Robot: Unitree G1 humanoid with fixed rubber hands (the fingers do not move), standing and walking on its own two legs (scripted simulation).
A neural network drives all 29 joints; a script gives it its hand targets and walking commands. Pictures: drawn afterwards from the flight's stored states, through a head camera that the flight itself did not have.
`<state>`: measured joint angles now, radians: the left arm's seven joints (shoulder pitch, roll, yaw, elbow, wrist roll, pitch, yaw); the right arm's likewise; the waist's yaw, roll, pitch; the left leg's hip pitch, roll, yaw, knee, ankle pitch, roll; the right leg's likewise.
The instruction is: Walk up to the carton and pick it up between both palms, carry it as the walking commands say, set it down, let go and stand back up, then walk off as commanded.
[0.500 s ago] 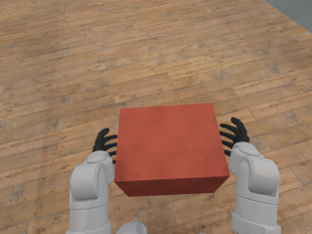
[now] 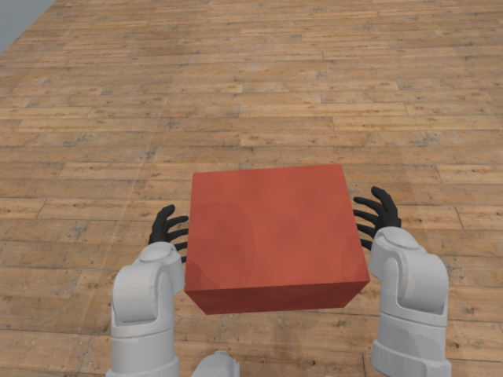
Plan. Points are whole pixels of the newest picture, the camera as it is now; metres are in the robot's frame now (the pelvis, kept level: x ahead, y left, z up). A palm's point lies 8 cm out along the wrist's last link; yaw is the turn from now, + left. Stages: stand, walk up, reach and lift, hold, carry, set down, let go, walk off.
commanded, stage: carry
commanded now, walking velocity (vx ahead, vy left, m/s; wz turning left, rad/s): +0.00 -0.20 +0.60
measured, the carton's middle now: (270, 242) +0.33 +0.00 -0.01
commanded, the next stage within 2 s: none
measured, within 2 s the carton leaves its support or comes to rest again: neither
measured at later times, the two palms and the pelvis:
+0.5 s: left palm (168, 362) +0.14 +0.12 +0.07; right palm (397, 254) +0.26 -0.17 +0.08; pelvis -0.07 -0.12 +0.00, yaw +16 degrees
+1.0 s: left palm out of the picture +0.00 +0.04 +0.05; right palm (436, 292) +0.21 -0.20 +0.08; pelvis -0.12 -0.25 +0.00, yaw +34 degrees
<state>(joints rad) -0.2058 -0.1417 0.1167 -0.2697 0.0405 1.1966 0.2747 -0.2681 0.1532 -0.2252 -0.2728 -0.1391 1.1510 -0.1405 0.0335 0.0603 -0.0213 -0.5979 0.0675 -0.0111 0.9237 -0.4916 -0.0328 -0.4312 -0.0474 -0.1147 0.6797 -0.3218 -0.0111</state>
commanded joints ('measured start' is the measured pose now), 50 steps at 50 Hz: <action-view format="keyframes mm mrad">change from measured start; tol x32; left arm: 1 -591 -995 -662 -129 -387 -37 -475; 50 -740 -993 -721 -182 -445 -40 -456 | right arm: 1 -528 954 845 -71 485 39 337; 50 -429 954 713 -4 429 29 336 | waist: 1 -30 -264 -393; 8 -35 -287 -426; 12 -43 279 -421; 24 -42 191 -444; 28 -18 -436 -474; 37 -35 -287 -412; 41 -36 285 -389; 50 -58 183 -416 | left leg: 1 -29 -21 108 242 -102 19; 8 188 -68 178 -243 25 54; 13 728 376 -404 -389 1204 250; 25 378 134 -111 -305 599 91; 28 -23 -28 96 220 -190 17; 37 223 -58 162 -219 7 50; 42 647 377 -425 -426 1020 238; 50 490 201 -173 -432 626 154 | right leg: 1 340 -283 171 -203 660 -139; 9 305 -234 -1 -41 549 -104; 12 -318 -46 67 310 -221 83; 23 21 50 11 7 -75 87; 29 397 -342 280 -226 771 -182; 38 266 -243 -6 -74 413 -96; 41 -310 -53 55 313 -223 88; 50 -71 15 39 158 -92 95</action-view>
